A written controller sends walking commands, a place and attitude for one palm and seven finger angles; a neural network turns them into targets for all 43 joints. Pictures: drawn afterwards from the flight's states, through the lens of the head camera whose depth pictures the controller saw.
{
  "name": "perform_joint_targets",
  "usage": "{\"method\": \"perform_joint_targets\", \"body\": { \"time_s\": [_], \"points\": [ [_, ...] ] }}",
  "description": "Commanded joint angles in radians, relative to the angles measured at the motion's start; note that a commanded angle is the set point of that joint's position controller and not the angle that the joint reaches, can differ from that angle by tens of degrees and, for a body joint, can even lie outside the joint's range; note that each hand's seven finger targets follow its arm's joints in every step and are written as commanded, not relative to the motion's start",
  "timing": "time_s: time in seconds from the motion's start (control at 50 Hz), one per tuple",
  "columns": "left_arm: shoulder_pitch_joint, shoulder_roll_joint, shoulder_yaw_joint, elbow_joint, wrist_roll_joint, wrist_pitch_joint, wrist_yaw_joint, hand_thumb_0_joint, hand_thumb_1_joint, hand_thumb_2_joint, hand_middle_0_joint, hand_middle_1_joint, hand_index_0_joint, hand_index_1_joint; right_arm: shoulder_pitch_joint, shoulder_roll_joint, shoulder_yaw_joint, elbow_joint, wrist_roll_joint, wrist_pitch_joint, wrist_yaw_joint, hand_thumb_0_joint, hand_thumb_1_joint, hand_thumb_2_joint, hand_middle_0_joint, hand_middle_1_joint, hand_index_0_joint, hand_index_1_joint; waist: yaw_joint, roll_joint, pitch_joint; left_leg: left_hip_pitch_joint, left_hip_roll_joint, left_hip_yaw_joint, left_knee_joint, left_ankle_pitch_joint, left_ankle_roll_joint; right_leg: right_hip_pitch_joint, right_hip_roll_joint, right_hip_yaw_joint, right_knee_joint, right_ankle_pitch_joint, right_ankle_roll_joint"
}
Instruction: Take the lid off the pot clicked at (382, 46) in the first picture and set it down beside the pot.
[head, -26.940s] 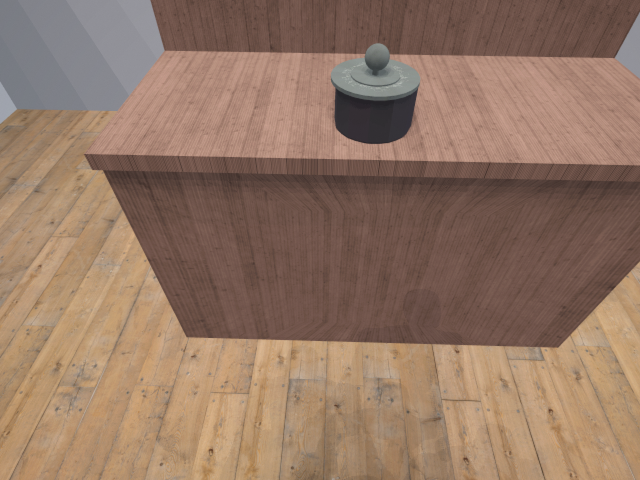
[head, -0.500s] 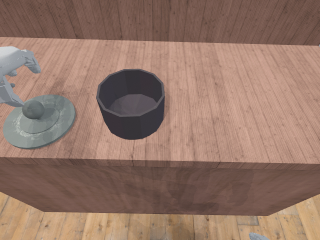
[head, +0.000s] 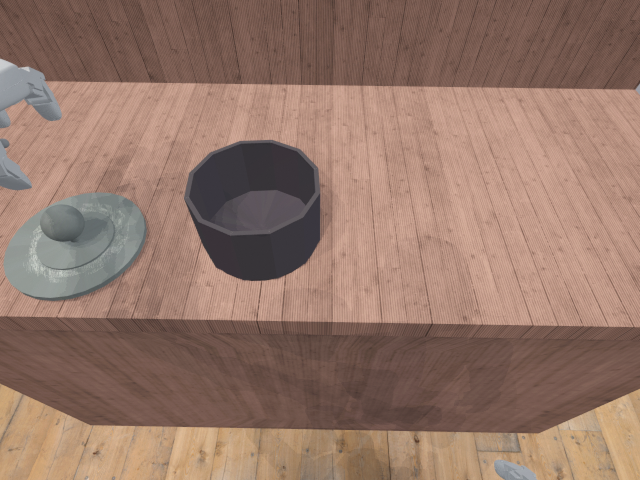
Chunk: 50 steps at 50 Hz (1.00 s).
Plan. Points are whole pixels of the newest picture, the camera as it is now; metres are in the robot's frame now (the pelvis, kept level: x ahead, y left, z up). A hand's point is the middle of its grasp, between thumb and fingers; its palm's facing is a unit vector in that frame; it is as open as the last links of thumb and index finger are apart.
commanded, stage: draw the hand back to the body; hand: left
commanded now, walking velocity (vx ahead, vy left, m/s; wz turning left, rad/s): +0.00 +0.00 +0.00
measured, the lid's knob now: (62, 223) +0.42 +0.34 +0.08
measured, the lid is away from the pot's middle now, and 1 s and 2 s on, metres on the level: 0.25 0.25 0.25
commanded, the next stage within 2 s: none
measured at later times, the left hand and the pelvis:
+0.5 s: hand (0, 190) +0.36 +0.31 +0.20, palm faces -0.23 -0.03 -0.97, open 11.1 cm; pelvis +0.00 -0.02 +0.00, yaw +1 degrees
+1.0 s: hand (35, 154) +0.35 +0.24 +0.26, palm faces +0.53 -0.81 -0.26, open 10.0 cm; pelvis +0.02 -0.06 +0.00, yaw -2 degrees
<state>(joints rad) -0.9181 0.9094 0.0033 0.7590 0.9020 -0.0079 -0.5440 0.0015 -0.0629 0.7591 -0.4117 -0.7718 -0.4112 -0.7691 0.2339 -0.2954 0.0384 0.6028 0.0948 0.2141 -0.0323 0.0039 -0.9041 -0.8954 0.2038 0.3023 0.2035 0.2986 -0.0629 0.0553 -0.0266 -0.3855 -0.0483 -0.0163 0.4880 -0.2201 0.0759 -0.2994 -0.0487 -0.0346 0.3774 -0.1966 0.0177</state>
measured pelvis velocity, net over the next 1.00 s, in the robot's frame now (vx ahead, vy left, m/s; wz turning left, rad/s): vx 0.02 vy -0.06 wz -0.04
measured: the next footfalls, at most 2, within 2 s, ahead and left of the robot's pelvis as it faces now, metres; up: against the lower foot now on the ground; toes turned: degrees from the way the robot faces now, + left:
none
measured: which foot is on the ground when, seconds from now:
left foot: down 0.00-1.00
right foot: down 0.00-1.00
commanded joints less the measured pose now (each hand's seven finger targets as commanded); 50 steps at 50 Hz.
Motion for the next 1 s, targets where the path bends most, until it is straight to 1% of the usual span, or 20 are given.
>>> {"method": "perform_joint_targets", "body": {
  "time_s": [0.0, 0.06, 0.12, 0.24, 0.3, 0.4, 0.46, 0.48, 0.5, 0.52, 0.54, 0.6, 0.64, 0.66, 0.7, 0.74, 0.8, 0.86, 0.94, 0.98],
  "points": [
    [-0.367, 0.353, 0.159, -0.155, -0.007, -0.002, 0.046, 0.0, -0.066, 0.759, -0.397, -0.768, -0.397, -0.768, -0.003, -0.159, -0.057, -0.108, -0.005, -0.031, -0.011, 0.0, -0.9, -0.9, 0.2, 0.3, 0.2, 0.3, 0.007, 0.048, -0.35, 0.271, 0.014, -0.044, -0.039, 0.356, 0.001, 0.05, 0.098, -0.048, -0.01, 0.146, -0.061],
    [-0.329, 0.386, 0.194, -0.306, -0.02, -0.014, 0.043, 0.0, -0.066, 0.759, -0.397, -0.768, -0.397, -0.768, -0.029, -0.155, -0.06, -0.14, -0.01, -0.03, 0.0, 0.0, -0.9, -0.9, 0.2, 0.3, 0.2, 0.3, 0.028, 0.086, -0.433, 0.302, 0.014, -0.044, -0.03, 0.459, 0.004, 0.112, 0.089, -0.039, 0.007, 0.209, -0.057],
    [-0.213, 0.354, 0.201, -0.276, -0.045, 0.0, 0.03, 0.0, -0.066, 0.759, -0.397, -0.768, -0.397, -0.768, -0.044, -0.152, -0.057, -0.143, -0.006, -0.027, 0.003, 0.0, -0.9, -0.9, 0.2, 0.3, 0.2, 0.3, 0.024, 0.052, -0.336, 0.268, 0.022, -0.038, -0.033, 0.419, 0.001, 0.07, 0.091, -0.049, -0.001, 0.176, -0.05],
    [-0.143, 0.402, 0.276, -0.483, -0.08, -0.003, 0.03, 0.0, -0.066, 0.759, -0.397, -0.768, -0.397, -0.768, -0.068, -0.152, -0.063, -0.167, -0.012, -0.035, 0.01, 0.0, -0.9, -0.9, 0.2, 0.3, 0.2, 0.3, 0.038, 0.113, -0.387, 0.33, 0.019, -0.051, -0.021, 0.512, 0.003, 0.099, 0.086, -0.042, -0.001, 0.205, -0.051],
    [-0.067, 0.321, 0.233, -0.422, -0.096, 0.021, 0.015, 0.0, -0.066, 0.759, -0.397, -0.768, -0.397, -0.768, -0.084, -0.143, -0.054, -0.16, -0.009, -0.029, 0.011, 0.0, -0.9, -0.9, 0.2, 0.3, 0.2, 0.3, 0.032, 0.046, -0.292, 0.263, 0.015, -0.038, -0.034, 0.399, 0.001, 0.072, 0.092, -0.056, -0.008, 0.167, -0.044],
    [-0.075, 0.34, 0.258, -0.593, -0.108, 0.015, 0.028, 0.0, -0.066, 0.759, -0.397, -0.768, -0.397, -0.768, -0.125, -0.132, -0.052, -0.178, -0.016, -0.041, 0.004, 0.0, -0.9, -0.9, 0.2, 0.3, 0.2, 0.3, 0.048, 0.104, -0.353, 0.315, 0.008, -0.047, -0.038, 0.391, 0.003, 0.094, 0.09, -0.051, -0.004, 0.152, -0.05],
    [0.021, 0.359, 0.3, -0.527, -0.118, 0.03, 0.019, 0.0, -0.066, 0.759, -0.397, -0.768, -0.397, -0.768, -0.118, -0.138, -0.045, -0.17, -0.021, -0.039, 0.003, 0.0, -0.9, -0.9, 0.2, 0.3, 0.2, 0.3, 0.057, 0.033, -0.319, 0.246, 0.0, -0.031, -0.041, 0.317, 0.001, 0.131, 0.086, -0.052, 0.0, 0.161, -0.047],
    [-0.139, 0.032, 0.379, -0.615, -0.712, -0.068, 0.221, 0.0, -0.066, 0.759, -0.397, -0.768, -0.397, -0.768, -0.01, -0.058, -0.041, -0.211, 0.0, -0.128, -0.009, 0.0, -0.9, -0.9, 0.2, 0.3, 0.2, 0.3, 0.015, -0.012, -0.227, 0.405, 0.072, -0.051, -0.086, 0.134, -0.026, 0.032, 0.08, -0.057, -0.024, 0.055, -0.081],
    [-0.024, -0.019, 0.315, -0.57, -0.755, -0.089, 0.325, 0.0, -0.066, 0.759, -0.397, -0.768, -0.397, -0.768, -0.055, -0.091, -0.025, -0.189, -0.005, -0.163, -0.026, 0.0, -0.9, -0.9, 0.2, 0.3, 0.2, 0.3, 0.023, -0.012, -0.202, 0.435, 0.103, -0.108, -0.127, 0.01, -0.034, 0.014, 0.078, -0.038, -0.034, -0.017, -0.08],
    [0.065, -0.058, 0.338, -0.575, -0.843, -0.096, 0.397, 0.0, -0.066, 0.759, -0.397, -0.768, -0.397, -0.768, -0.073, -0.095, -0.027, -0.191, -0.006, -0.192, -0.041, 0.0, -0.9, -0.9, 0.2, 0.3, 0.2, 0.3, 0.037, -0.042, -0.198, 0.416, 0.106, -0.105, -0.153, -0.024, -0.034, 0.053, 0.072, -0.022, -0.046, -0.004, -0.077],
    [0.106, -0.019, 0.395, -0.57, -0.895, -0.103, 0.454, 0.0, -0.066, 0.759, -0.397, -0.768, -0.397, -0.768, -0.084, -0.111, -0.024, -0.162, -0.011, -0.209, -0.05, 0.0, -0.9, -0.9, 0.2, 0.3, 0.2, 0.3, 0.041, -0.087, -0.162, 0.372, 0.102, -0.08, -0.159, -0.073, -0.027, 0.088, 0.065, -0.005, -0.061, -0.006, -0.069],
    [0.043, 0.01, 0.468, -0.67, -0.947, -0.117, 0.562, 0.0, -0.042, 0.763, -0.392, -0.757, -0.392, -0.757, -0.095, -0.112, -0.015, -0.115, -0.025, -0.245, -0.069, 0.0, -0.9, -0.9, 0.2, 0.3, 0.2, 0.3, 0.057, 0.034, -0.176, 0.348, 0.072, -0.031, -0.163, 0.057, -0.036, 0.173, 0.059, -0.007, -0.061, 0.075, -0.065],
    [0.025, 0.099, 0.566, -0.781, -0.948, -0.146, 0.612, 0.0, 0.006, 0.77, -0.382, -0.733, -0.382, -0.733, -0.097, -0.112, -0.016, -0.091, -0.041, -0.274, -0.069, 0.0, -0.9, -0.9, 0.2, 0.3, 0.2, 0.3, 0.072, 0.163, -0.216, 0.388, 0.068, -0.018, -0.147, 0.143, -0.045, 0.212, 0.054, 0.002, -0.059, 0.117, -0.071],
    [0.06, 0.033, 0.539, -0.791, -0.951, -0.155, 0.622, 0.0, 0.03, 0.773, -0.377, -0.721, -0.377, -0.721, -0.112, -0.095, -0.014, -0.096, -0.047, -0.287, -0.068, 0.0, -0.9, -0.9, 0.2, 0.3, 0.2, 0.3, 0.077, 0.173, -0.211, 0.382, 0.061, -0.012, -0.146, 0.186, -0.046, 0.227, 0.059, -0.004, -0.052, 0.149, -0.072],
    [0.165, -0.04, 0.522, -0.781, -0.969, -0.152, 0.63, 0.0, 0.079, 0.781, -0.367, -0.698, -0.367, -0.698, -0.119, -0.088, -0.02, -0.09, -0.048, -0.307, -0.061, 0.0, -0.9, -0.9, 0.2, 0.3, 0.2, 0.3, 0.082, 0.144, -0.189, 0.377, 0.064, 0.002, -0.136, 0.238, -0.046, 0.239, 0.061, -0.009, -0.042, 0.194, -0.068],
    [0.26, -0.042, 0.553, -0.773, -0.985, -0.149, 0.637, 0.0, 0.127, 0.788, -0.358, -0.675, -0.358, -0.675, -0.12, -0.094, -0.03, -0.08, -0.052, -0.312, -0.053, 0.0, -0.9, -0.9, 0.2, 0.3, 0.2, 0.3, 0.083, 0.039, -0.171, 0.345, 0.062, 0.018, -0.124, 0.258, -0.039, 0.272, 0.059, -0.013, -0.039, 0.239, -0.062],
    [0.335, -0.063, 0.564, -0.85, -0.998, -0.151, 0.63, 0.0, 0.199, 0.798, -0.343, -0.64, -0.343, -0.64, -0.138, -0.095, -0.039, -0.085, -0.05, -0.321, -0.044, 0.0, -0.9, -0.9, 0.2, 0.3, 0.2, 0.3, 0.095, 0.047, -0.19, 0.353, 0.057, 0.037, -0.108, 0.316, -0.032, 0.289, 0.055, -0.007, -0.03, 0.324, -0.055],
    [0.415, -0.076, 0.577, -0.82, -1.007, -0.14, 0.629, 0.0, 0.272, 0.809, -0.328, -0.604, -0.328, -0.604, -0.135, -0.103, -0.052, -0.073, -0.048, -0.316, -0.041, 0.0, -0.9, -0.9, 0.2, 0.3, 0.2, 0.3, 0.09, -0.031, -0.162, 0.342, 0.053, 0.054, -0.093, 0.325, -0.023, 0.274, 0.052, -0.009, -0.031, 0.37, -0.044],
    [0.384, -0.089, 0.566, -0.994, -1.009, -0.159, 0.626, 0.0, 0.368, 0.823, -0.308, -0.558, -0.308, -0.558, -0.163, -0.091, -0.053, -0.087, -0.043, -0.324, -0.041, 0.0, -0.9, -0.9, 0.2, 0.3, 0.2, 0.3, 0.082, 0.063, -0.205, 0.391, 0.043, 0.061, -0.082, 0.355, -0.022, 0.284, 0.042, 0.0, -0.03, 0.398, -0.039],
    [0.499, -0.085, 0.602, -0.916, -1.013, -0.144, 0.634, 0.0, 0.417, 0.83, -0.299, -0.534, -0.299, -0.534, -0.148, -0.097, -0.059, -0.071, -0.046, -0.323, -0.044, 0.0, -0.9, -0.9, 0.2, 0.3, 0.2, 0.3, 0.097, -0.009, -0.177, 0.374, 0.045, 0.061, -0.081, 0.35, -0.019, 0.277, 0.049, -0.003, -0.03, 0.406, -0.036]
  ]
}}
